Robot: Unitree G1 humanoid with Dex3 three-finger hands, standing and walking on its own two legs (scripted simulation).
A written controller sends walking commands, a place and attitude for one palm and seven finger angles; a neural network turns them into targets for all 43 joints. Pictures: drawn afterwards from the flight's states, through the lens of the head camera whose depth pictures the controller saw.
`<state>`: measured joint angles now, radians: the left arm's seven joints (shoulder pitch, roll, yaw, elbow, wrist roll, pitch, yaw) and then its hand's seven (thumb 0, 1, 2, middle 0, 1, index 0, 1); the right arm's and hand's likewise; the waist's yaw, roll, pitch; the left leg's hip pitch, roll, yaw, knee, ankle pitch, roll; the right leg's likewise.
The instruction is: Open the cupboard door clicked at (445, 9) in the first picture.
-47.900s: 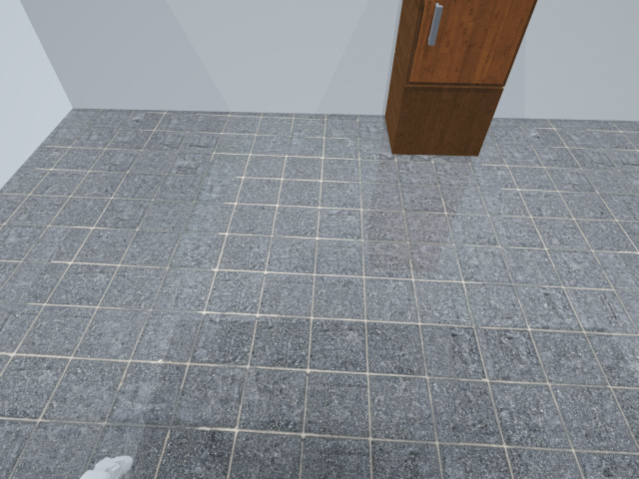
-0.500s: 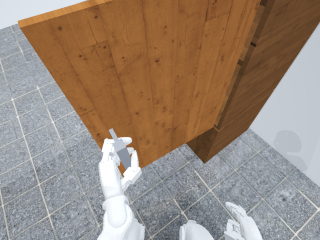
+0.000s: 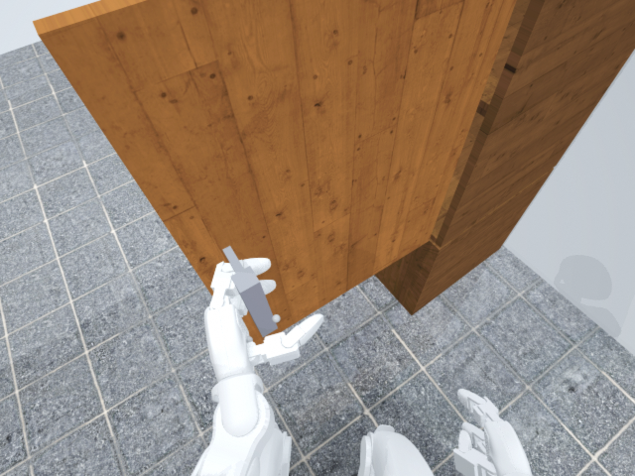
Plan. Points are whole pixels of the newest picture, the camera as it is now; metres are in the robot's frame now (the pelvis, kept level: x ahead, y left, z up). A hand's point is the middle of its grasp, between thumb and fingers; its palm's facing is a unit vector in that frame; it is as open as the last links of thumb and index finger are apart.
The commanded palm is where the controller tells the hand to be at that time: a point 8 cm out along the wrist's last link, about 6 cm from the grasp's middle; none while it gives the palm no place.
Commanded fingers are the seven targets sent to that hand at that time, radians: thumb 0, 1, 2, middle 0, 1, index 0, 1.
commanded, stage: open thumb and fingers to let go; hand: left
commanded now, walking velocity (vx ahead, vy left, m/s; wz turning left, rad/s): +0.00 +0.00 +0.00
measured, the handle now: (249, 292) +0.34 +0.10 +0.02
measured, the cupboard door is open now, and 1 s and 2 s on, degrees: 87 89 89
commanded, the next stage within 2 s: slide the hand sideways off the handle in 0.40 s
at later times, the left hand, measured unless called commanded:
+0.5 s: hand (271, 320) +0.30 +0.07 +0.02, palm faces +0.21 -0.98 -0.02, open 14.5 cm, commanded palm +0.26 +0.11 +0.02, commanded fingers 0.00 -0.50 0.30 -0.15 -0.30 -0.15 -0.30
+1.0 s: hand (256, 360) +0.25 +0.08 +0.02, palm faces -0.19 -0.98 +0.01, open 16.0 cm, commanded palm +0.23 +0.15 +0.02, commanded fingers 0.00 -0.50 0.30 -0.15 -0.30 -0.15 -0.30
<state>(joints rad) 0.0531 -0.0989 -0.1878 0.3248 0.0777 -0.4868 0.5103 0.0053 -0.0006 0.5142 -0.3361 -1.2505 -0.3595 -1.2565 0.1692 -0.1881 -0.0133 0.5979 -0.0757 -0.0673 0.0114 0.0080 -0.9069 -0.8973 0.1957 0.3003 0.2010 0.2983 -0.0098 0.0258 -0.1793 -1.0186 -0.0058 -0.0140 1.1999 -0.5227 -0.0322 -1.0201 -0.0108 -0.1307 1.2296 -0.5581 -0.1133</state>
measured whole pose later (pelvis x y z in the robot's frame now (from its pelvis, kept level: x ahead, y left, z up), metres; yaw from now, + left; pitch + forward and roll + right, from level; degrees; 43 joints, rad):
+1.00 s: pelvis +0.00 +0.05 -0.01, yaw -3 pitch +19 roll +0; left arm 0.22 0.04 -0.27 0.09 0.03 -0.44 0.09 -0.01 -0.50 0.30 -0.19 -0.35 -0.22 -0.34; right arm 0.22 -0.21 0.00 0.43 -0.02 -0.02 0.04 0.01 -0.91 -0.90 0.20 0.30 0.20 0.30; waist -0.01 0.02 -0.18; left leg -1.05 -0.01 0.04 1.29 -0.57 0.04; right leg -1.05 -0.02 -0.08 1.28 -0.57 -0.05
